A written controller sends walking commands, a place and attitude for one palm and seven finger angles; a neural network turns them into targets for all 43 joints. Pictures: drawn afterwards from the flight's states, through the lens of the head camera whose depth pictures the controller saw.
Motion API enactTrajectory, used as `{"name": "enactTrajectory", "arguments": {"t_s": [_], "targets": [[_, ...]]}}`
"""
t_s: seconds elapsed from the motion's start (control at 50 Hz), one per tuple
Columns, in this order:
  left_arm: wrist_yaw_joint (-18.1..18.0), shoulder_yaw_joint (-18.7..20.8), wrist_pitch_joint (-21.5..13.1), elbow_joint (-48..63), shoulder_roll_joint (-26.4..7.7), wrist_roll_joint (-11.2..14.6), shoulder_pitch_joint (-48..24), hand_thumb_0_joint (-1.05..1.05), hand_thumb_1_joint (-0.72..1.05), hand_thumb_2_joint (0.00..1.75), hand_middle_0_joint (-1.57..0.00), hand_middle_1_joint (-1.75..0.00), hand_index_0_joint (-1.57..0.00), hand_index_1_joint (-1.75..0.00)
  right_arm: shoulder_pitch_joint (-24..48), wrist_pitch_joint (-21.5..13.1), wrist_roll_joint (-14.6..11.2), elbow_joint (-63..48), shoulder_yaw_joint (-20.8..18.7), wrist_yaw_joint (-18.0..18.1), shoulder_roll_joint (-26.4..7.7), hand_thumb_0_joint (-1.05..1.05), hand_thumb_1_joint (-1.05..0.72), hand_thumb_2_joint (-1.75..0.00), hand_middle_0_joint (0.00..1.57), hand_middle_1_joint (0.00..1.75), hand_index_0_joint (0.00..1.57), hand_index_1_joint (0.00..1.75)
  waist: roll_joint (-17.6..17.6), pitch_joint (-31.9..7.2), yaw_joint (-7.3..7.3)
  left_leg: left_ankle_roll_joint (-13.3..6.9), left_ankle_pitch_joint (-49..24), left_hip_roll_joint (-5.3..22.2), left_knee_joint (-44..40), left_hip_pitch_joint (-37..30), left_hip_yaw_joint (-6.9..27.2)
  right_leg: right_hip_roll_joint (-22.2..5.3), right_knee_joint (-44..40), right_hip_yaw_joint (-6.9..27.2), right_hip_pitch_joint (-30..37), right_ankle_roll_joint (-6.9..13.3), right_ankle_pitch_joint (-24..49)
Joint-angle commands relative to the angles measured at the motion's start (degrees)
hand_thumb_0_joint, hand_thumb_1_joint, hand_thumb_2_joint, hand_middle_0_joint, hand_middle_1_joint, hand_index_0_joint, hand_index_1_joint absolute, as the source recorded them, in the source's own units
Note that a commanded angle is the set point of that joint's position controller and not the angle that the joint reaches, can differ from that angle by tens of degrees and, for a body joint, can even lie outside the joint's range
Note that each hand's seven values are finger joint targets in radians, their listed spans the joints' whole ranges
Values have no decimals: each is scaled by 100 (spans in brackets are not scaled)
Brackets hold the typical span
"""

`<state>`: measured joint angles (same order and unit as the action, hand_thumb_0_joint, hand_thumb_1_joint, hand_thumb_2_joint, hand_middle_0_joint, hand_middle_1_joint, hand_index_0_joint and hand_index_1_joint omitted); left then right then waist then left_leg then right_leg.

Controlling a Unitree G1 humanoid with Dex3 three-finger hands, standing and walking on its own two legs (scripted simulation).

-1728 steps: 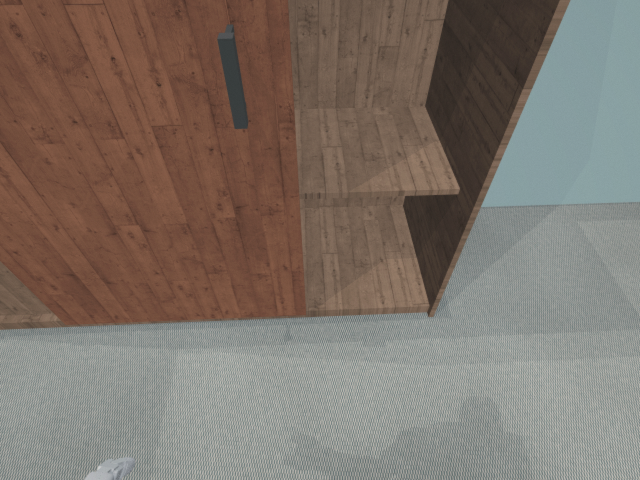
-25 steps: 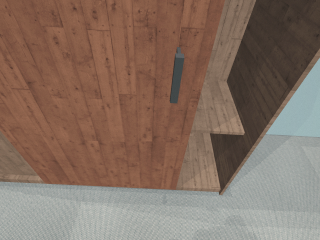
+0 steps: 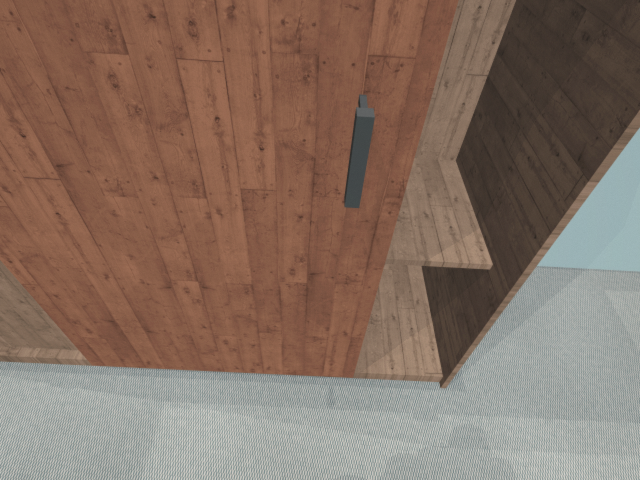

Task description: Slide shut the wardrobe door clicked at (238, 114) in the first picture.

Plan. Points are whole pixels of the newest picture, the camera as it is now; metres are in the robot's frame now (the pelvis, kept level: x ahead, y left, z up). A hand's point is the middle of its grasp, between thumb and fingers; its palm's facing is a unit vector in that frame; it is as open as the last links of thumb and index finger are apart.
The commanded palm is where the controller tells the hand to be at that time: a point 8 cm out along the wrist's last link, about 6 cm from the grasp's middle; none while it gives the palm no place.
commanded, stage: look again from close up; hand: left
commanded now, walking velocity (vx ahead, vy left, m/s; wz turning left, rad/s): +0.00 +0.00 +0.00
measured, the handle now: (357, 153) +0.53 -0.02 +0.15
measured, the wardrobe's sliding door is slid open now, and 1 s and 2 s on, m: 0.29 0.29 0.29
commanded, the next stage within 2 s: none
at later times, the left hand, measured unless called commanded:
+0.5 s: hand out of the picture -0.01 +0.17 -0.18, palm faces +0.00 -0.98 -0.18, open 7.4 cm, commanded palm none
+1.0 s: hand out of the picture +0.01 +0.17 -0.18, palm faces +0.00 -0.98 -0.19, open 7.4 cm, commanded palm none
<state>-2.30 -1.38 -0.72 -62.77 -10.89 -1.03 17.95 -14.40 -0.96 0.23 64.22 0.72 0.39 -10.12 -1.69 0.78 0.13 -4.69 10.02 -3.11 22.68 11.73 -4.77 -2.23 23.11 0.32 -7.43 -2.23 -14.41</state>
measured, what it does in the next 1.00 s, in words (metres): stands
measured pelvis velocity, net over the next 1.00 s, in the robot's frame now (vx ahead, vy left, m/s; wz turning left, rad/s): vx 0.01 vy -0.01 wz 0.00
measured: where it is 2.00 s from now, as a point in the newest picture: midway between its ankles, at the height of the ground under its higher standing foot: outside the picture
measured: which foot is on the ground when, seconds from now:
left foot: down 0.00-1.00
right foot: down 0.00-1.00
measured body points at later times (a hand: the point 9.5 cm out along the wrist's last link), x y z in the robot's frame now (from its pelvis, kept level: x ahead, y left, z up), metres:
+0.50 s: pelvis +0.01 +0.00 +0.00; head +0.01 +0.01 +0.45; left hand -0.01 +0.22 -0.16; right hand +0.02 -0.23 -0.15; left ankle +0.03 +0.06 -0.74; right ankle -0.02 -0.15 -0.74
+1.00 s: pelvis +0.01 -0.01 +0.00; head +0.02 +0.01 +0.45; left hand +0.01 +0.22 -0.16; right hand +0.03 -0.24 -0.15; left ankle +0.03 +0.06 -0.74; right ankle -0.02 -0.15 -0.74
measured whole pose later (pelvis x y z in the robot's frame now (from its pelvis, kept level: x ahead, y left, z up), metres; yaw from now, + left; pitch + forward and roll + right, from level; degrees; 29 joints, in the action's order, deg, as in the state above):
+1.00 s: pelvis +0.01 -0.01 +0.00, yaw +0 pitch -1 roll +0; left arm -2.3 -1.0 -0.7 -63.6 -10.0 -0.9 17.7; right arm -14.4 -1.4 0.2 65.4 0.6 1.0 -9.6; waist -1.6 0.8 0.0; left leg -4.2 10.5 -3.1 21.1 9.9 -4.8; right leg -2.2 21.8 0.4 -5.8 -1.9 -15.0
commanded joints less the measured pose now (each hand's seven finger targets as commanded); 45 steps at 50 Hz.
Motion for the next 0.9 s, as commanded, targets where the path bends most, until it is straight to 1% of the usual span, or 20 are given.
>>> {"name": "enactTrajectory", "arguments": {"t_s": [0.0,0.04,0.18,0.24,0.28,0.42,0.46,0.48,0.5,0.52,0.54,0.6,0.66,0.68,0.7,0.72,0.74,0.78,0.82,0.88], "targets": [[-18,81,-59,155,-543,14,367,0,90,90,-20,-30,-20,-30,-185,-94,11,-176,-155,52,-806,0,-90,-90,20,30,20,30,78,221,-21,238,54,958,-691,-116,1029,-381,-342,290,-361,304,400],[-20,89,-58,149,-535,12,395,0,90,90,-20,-30,-20,-30,-165,-96,8,-166,-154,56,-791,0,-90,-90,20,30,20,30,121,246,-41,228,13,955,-685,-99,1003,-389,-368,291,-337,303,435],[-19,79,-51,109,-491,15,427,0,90,90,-20,-30,-20,-30,-180,-84,7,-134,-148,62,-750,0,-90,-90,20,30,20,30,131,363,-31,240,115,935,-731,-93,1007,-387,-408,297,-397,302,380],[-23,88,-42,106,-500,9,430,0,90,90,-20,-30,-20,-30,-210,-84,6,-113,-150,63,-743,0,-90,-90,20,30,20,30,186,325,-37,241,188,951,-792,-75,1039,-380,-380,268,-337,294,365],[-20,79,-45,97,-471,11,445,0,90,90,-20,-30,-20,-30,-203,-79,6,-116,-155,62,-734,0,-90,-90,20,30,20,30,151,343,-30,242,249,948,-794,-97,1030,-383,-401,276,-384,297,341],[-23,86,-62,92,-475,13,469,0,90,90,-20,-30,-20,-30,-227,-96,1,-101,-156,75,-718,0,-90,-90,20,30,20,30,63,214,-29,224,-203,937,-661,-267,968,-395,-417,292,-340,297,523],[-26,91,-70,92,-486,14,441,0,90,90,-20,-30,-20,-30,-212,-108,0,-97,-153,77,-723,0,-90,-90,20,30,20,30,118,178,-25,224,-360,935,-622,-291,937,-416,-426,305,-309,300,600],[-27,91,-68,76,-471,18,435,0,90,90,-20,-30,-20,-30,-213,-104,3,-88,-149,81,-710,0,-90,-90,20,30,20,30,77,224,-18,230,-352,938,-636,-300,942,-401,-422,306,-342,299,574],[-25,85,-62,72,-468,21,450,0,90,90,-20,-30,-20,-30,-230,-106,0,-85,-143,82,-719,0,-90,-90,20,30,20,30,134,227,-24,229,-300,945,-663,-298,949,-415,-430,297,-337,297,536],[-27,91,-65,72,-474,13,457,0,90,90,-20,-30,-20,-30,-226,-101,-2,-91,-150,85,-695,0,-90,-90,20,30,20,30,45,237,-32,218,-403,942,-615,-294,931,-397,-443,308,-316,297,604],[-29,89,-64,73,-469,17,444,0,90,90,-20,-30,-20,-30,-224,-108,1,-78,-144,87,-712,0,-90,-90,20,30,20,30,124,207,-19,226,-465,938,-609,-311,924,-408,-427,308,-313,299,614],[-24,89,-67,65,-480,23,448,0,90,90,-20,-30,-20,-30,-227,-113,-1,-74,-141,90,-717,0,-90,-90,20,30,20,30,78,205,-26,229,-468,941,-610,-341,913,-414,-439,304,-310,293,610],[-25,96,-56,61,-475,18,436,0,90,90,-20,-30,-20,-30,-210,-108,2,-68,-137,92,-706,0,-90,-90,20,30,20,30,153,293,-33,232,-349,945,-674,-283,937,-407,-444,309,-330,295,542],[-24,99,-51,61,-473,16,409,0,90,90,-20,-30,-20,-30,-217,-102,4,-65,-140,93,-705,0,-90,-90,20,30,20,30,114,349,-24,240,-306,949,-684,-249,946,-393,-441,288,-344,293,521],[-24,100,-54,68,-469,19,436,0,90,90,-20,-30,-20,-30,-236,-109,4,-67,-142,92,-702,0,-90,-90,20,30,20,30,84,273,-35,235,-316,950,-693,-287,948,-406,-433,294,-319,296,538],[-24,95,-52,72,-466,16,440,0,90,90,-20,-30,-20,-30,-233,-102,3,-71,-137,94,-692,0,-90,-90,20,30,20,30,65,329,-40,224,-346,945,-667,-260,946,-394,-451,295,-326,298,544],[-22,97,-53,60,-468,19,440,0,90,90,-20,-30,-20,-30,-211,-105,6,-68,-135,93,-715,0,-90,-90,20,30,20,30,139,291,-36,231,-336,941,-667,-287,935,-404,-448,299,-333,297,536],[-20,106,-52,72,-476,19,432,0,90,90,-20,-30,-20,-30,-225,-109,7,-61,-138,95,-707,0,-90,-90,20,30,20,30,142,280,-38,236,-292,952,-702,-299,945,-409,-446,288,-323,301,519],[-21,110,-56,75,-480,13,421,0,90,90,-20,-30,-20,-30,-244,-110,5,-69,-142,98,-696,0,-90,-90,20,30,20,30,87,254,-42,225,-445,953,-653,-308,935,-397,-445,291,-283,301,593],[-17,120,-58,75,-500,19,392,0,90,90,-20,-30,-20,-30,-249,-125,6,-69,-142,103,-719,0,-90,-90,20,30,20,30,121,214,-33,232,-516,953,-661,-359,933,-413,-436,288,-285,300,602]]}}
